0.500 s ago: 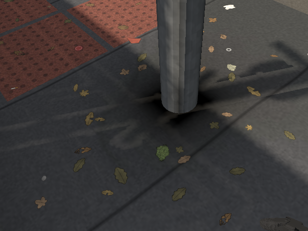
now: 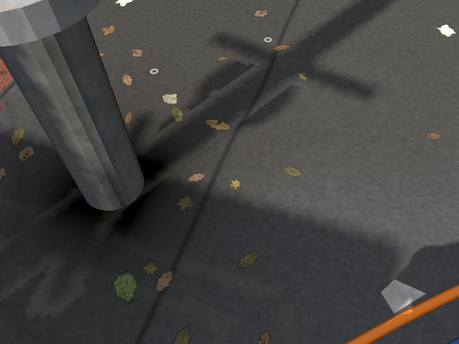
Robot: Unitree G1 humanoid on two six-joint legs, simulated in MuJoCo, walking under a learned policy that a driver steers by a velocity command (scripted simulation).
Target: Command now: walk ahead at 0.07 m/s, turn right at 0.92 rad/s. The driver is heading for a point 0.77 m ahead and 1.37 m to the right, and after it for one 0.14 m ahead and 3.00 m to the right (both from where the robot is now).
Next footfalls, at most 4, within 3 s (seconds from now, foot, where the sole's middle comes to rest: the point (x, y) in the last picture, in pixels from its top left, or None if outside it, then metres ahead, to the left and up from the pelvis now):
0.08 right None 0.11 -0.12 -0.77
0.50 left None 0.20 0.08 -0.77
0.94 right None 0.00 -0.13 -0.77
1.38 left None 0.24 -0.10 -0.77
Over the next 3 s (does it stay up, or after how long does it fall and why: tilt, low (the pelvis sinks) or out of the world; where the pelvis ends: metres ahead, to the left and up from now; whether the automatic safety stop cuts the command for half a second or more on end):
stays up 0.64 -1.04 -0.01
